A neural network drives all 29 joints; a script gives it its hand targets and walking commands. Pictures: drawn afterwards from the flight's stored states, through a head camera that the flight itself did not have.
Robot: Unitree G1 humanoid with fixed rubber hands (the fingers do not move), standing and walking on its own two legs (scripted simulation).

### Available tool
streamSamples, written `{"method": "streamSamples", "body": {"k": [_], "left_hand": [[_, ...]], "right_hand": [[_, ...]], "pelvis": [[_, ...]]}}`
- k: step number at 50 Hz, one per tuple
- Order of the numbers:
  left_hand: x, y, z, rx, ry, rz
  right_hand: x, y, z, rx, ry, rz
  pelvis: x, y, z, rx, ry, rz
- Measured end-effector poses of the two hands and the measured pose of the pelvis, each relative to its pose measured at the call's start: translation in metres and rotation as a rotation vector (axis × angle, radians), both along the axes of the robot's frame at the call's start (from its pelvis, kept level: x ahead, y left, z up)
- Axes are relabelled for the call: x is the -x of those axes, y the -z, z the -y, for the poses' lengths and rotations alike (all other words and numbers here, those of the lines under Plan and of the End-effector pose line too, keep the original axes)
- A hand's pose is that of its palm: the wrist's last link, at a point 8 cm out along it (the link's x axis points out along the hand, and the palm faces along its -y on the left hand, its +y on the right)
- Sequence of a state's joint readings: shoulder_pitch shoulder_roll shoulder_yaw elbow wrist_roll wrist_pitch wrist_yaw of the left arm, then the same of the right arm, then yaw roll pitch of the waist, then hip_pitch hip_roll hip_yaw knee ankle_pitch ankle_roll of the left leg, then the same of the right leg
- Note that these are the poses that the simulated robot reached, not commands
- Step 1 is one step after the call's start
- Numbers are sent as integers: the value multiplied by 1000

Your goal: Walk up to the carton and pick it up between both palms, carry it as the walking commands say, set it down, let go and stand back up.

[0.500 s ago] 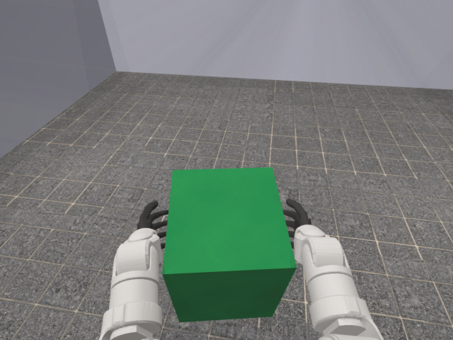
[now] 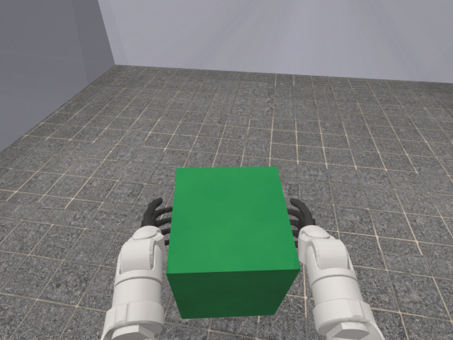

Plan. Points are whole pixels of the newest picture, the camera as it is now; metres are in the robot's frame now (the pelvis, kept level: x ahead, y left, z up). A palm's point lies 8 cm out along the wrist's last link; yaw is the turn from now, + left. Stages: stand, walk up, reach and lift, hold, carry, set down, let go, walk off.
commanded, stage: reach and lift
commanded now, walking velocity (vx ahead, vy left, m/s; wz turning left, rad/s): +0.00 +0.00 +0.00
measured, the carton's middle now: (227, 245) +0.32 +0.03 -0.01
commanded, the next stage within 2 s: hold in 0.66 s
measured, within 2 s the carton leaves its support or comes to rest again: neither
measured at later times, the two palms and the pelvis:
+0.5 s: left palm (153, 233) +0.29 +0.16 +0.06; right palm (310, 242) +0.29 -0.13 +0.04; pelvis +0.00 +0.00 +0.00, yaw +0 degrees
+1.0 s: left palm (153, 235) +0.28 +0.16 +0.06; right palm (312, 246) +0.28 -0.13 +0.04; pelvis +0.00 +0.00 +0.00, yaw +0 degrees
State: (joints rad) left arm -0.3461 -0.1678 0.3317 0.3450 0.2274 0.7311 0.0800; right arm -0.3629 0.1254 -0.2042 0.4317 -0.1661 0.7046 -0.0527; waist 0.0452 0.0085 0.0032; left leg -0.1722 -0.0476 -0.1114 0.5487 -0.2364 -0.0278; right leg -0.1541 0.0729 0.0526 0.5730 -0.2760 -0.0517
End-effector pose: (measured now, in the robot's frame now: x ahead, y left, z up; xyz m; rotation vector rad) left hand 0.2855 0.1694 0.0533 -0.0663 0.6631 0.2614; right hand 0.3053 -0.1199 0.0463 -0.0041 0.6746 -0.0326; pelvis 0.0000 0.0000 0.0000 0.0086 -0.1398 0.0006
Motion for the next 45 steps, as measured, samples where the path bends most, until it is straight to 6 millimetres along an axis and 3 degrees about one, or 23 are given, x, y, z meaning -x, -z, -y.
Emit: {"method": "streamSamples", "body": {"k": [45], "left_hand": [[1, -9, 7, -2, 53, 26]], "right_hand": [[22, 1, 7, -11, 54, 21]], "pelvis": [[2, 0, -2, 3, 0, 17]]}}
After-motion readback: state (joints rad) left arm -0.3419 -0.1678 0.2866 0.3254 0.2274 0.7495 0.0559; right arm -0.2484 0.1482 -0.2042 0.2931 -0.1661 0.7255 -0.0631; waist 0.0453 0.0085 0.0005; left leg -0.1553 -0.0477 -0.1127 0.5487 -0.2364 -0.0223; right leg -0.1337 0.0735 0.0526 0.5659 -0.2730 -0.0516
